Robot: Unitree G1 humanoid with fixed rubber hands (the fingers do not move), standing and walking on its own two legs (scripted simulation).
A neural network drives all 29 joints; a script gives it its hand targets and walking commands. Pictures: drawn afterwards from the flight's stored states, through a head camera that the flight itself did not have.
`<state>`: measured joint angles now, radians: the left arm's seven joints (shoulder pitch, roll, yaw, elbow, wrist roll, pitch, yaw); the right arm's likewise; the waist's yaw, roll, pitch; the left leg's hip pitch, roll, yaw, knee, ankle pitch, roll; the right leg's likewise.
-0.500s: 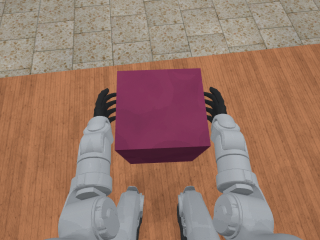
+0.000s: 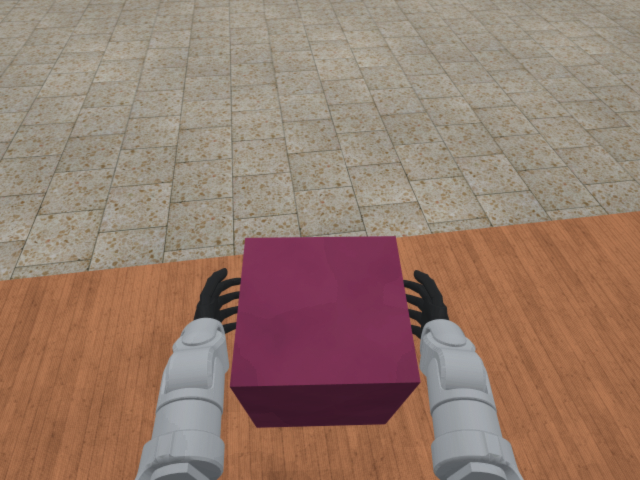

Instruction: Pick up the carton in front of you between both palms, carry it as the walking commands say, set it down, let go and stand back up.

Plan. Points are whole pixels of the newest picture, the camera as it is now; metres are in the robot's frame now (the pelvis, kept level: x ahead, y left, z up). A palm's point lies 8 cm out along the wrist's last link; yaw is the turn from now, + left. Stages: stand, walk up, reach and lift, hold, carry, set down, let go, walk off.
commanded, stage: reach and lift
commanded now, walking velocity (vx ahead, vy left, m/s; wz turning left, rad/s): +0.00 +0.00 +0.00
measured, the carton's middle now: (321, 338) +0.33 +0.00 -0.07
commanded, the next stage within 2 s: hold in 1.14 s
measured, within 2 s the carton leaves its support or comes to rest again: neither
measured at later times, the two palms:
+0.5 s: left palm (201, 320) +0.30 +0.15 +0.05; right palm (445, 323) +0.29 -0.15 +0.05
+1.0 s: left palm (200, 311) +0.30 +0.15 +0.06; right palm (446, 314) +0.30 -0.15 +0.06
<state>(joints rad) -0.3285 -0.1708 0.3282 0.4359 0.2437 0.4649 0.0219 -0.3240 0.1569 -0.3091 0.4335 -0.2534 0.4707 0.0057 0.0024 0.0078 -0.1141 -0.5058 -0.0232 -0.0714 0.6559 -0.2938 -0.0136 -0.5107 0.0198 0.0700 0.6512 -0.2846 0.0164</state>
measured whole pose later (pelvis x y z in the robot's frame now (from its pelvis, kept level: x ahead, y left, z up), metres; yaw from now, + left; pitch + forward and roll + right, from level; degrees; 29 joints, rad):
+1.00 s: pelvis +0.01 +0.00 +0.02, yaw +0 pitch -5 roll +0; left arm -0.27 -0.15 0.24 0.29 0.29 0.67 -0.01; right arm -0.26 0.15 -0.22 0.28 -0.28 0.68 0.02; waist 0.00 0.00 0.02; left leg -0.07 -0.01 -0.08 0.36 -0.20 -0.01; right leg -0.08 0.01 0.07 0.36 -0.19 0.01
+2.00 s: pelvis +0.08 +0.01 +0.02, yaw -1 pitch +4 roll -2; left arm -0.25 -0.08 0.13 -0.08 0.10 1.08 0.06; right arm -0.22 0.13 -0.11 -0.13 -0.15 1.09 -0.08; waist 0.01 0.03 -0.17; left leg -0.17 0.05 0.03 0.42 -0.31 0.00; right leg -0.35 -0.01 -0.15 0.52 -0.34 0.02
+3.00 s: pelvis +0.66 +0.02 +0.00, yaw +2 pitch +4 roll +1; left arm -0.61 -0.01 0.19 0.08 0.05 1.20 0.13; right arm -0.64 0.00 -0.18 0.09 -0.06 1.22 -0.11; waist 0.05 0.01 0.04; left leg -0.57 0.04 0.02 1.32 -0.37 0.06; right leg -0.42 0.01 -0.21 0.59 -0.25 -0.13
